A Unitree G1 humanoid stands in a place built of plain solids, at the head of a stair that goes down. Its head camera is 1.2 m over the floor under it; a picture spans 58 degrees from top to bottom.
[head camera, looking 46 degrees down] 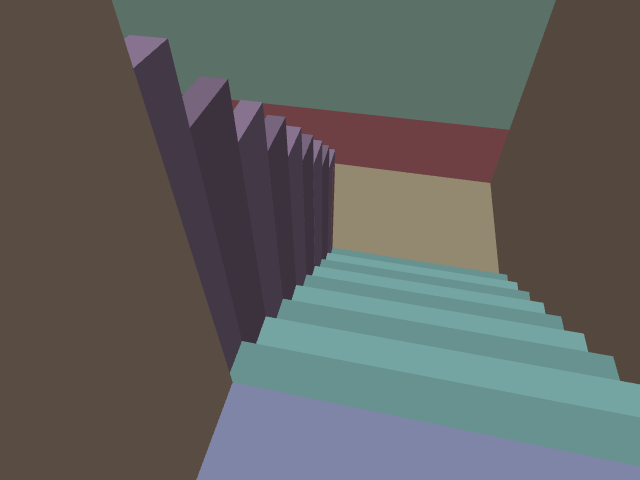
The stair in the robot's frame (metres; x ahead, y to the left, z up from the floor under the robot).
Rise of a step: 0.19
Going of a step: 0.24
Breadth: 1.54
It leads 12 degrees to the right of straight ahead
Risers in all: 10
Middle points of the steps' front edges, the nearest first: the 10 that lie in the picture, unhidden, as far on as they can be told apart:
0.44 -0.42 0.00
0.67 -0.47 -0.19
0.91 -0.52 -0.38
1.14 -0.57 -0.57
1.38 -0.62 -0.76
1.61 -0.67 -0.95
1.85 -0.72 -1.14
2.08 -0.77 -1.33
2.32 -0.82 -1.52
2.55 -0.87 -1.71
